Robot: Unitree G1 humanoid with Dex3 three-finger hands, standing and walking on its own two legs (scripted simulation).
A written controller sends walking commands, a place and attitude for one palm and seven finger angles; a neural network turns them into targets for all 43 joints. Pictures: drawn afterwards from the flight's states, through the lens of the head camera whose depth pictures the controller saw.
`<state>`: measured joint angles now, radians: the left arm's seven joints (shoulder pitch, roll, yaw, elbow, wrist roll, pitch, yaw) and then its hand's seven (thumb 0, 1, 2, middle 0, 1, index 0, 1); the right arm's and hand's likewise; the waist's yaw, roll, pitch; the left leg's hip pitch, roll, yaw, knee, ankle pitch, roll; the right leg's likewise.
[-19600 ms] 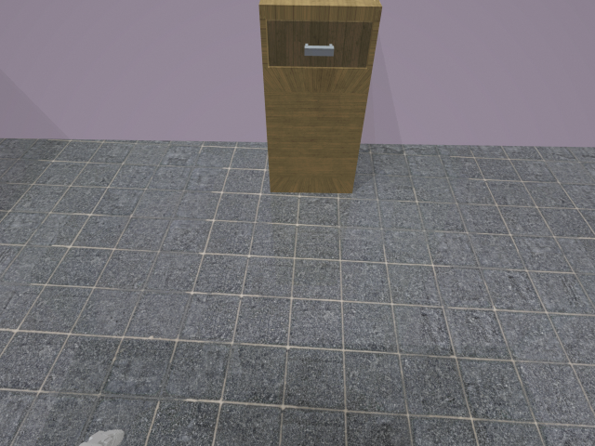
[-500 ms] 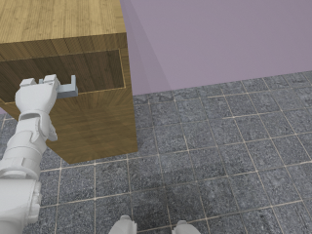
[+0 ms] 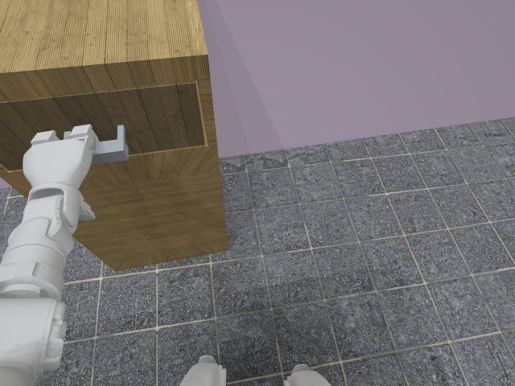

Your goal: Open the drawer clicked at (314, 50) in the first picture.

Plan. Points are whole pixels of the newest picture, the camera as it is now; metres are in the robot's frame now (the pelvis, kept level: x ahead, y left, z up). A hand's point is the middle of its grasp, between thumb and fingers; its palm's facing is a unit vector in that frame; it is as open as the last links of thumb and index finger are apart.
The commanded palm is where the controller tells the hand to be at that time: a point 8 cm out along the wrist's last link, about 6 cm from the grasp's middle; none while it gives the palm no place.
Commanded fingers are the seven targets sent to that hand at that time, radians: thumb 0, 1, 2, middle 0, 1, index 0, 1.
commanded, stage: close the thumb around the handle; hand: left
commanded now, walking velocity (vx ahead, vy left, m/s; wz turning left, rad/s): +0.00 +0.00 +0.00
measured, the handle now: (94, 143) +0.51 +0.28 +0.02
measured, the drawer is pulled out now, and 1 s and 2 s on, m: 0.00 0.04 0.17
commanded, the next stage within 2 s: pull the drawer open in 0.46 s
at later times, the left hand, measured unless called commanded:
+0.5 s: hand (76, 181) +0.44 +0.30 +0.00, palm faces -0.05 -0.05 -1.00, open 6.3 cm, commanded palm +0.43 +0.29 +0.06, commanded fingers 0.00 0.90 0.90 -0.40 -1.35 -0.40 -1.35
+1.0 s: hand (75, 199) +0.41 +0.29 +0.00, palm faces -0.05 -0.05 -1.00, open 6.3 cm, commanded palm +0.38 +0.28 +0.06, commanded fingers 0.00 0.90 0.90 -0.40 -1.35 -0.40 -1.35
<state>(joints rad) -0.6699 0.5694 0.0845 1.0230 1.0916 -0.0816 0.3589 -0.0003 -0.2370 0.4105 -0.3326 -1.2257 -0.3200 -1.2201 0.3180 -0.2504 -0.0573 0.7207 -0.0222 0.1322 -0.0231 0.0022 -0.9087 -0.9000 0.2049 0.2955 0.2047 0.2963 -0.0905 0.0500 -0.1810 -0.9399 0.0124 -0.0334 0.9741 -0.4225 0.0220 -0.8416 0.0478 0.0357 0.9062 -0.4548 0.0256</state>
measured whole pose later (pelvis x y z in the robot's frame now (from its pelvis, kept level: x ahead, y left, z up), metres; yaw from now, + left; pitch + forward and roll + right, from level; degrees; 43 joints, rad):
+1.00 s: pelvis +0.01 +0.01 +0.01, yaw +0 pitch +19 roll -3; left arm -0.48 0.49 0.06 0.87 1.06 -0.04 0.38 0.00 0.68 0.80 -0.38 -1.35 -0.29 -1.33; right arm 0.31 -0.24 -0.07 0.70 -0.01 0.15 -0.01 0.00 -0.91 -0.90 0.20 0.30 0.20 0.30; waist -0.06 0.05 -0.19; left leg -0.83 0.01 -0.02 0.92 -0.42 0.03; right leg -0.74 0.04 0.05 0.84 -0.45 0.03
